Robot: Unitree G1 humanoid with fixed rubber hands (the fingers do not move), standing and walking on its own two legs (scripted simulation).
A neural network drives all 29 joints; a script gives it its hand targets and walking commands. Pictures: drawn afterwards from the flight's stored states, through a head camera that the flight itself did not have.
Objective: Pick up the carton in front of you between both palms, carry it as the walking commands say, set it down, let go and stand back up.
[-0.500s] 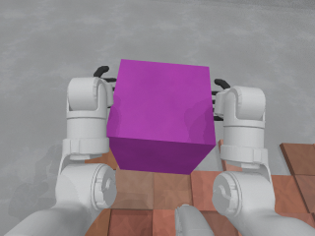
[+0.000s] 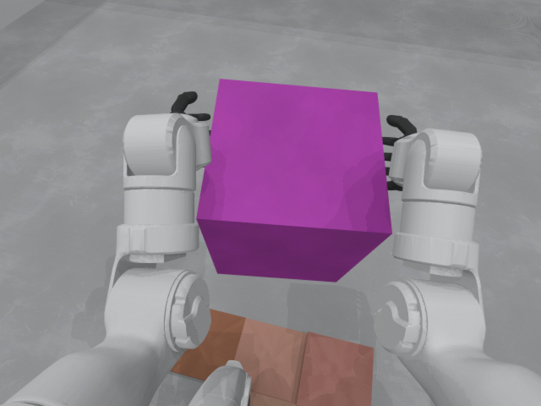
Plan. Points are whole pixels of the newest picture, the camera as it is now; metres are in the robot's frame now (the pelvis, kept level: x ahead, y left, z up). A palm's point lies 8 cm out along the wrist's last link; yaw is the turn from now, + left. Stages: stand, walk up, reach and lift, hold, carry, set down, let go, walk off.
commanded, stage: carry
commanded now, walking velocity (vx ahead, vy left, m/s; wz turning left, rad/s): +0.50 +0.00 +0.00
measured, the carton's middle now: (286, 195) +0.41 +0.04 +0.07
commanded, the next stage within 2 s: none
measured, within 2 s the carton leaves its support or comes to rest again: neither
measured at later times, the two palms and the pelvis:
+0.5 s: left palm (264, 19) +0.71 +0.12 +0.19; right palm (425, 49) +0.66 -0.16 +0.18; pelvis +0.30 +0.02 +0.00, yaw -3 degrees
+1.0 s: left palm (236, 21) +0.96 +0.24 +0.06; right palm (345, 38) +0.95 -0.05 +0.05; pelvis +0.58 +0.09 -0.05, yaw -2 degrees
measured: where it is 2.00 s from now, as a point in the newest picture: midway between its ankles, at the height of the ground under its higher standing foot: (276, 191)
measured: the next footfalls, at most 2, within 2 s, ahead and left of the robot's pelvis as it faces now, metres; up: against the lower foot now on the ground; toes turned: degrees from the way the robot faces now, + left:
left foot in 0.08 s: +0.23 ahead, +0.11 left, +0.01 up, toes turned +0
right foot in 0.50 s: +0.44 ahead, -0.07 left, +0.00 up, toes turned +2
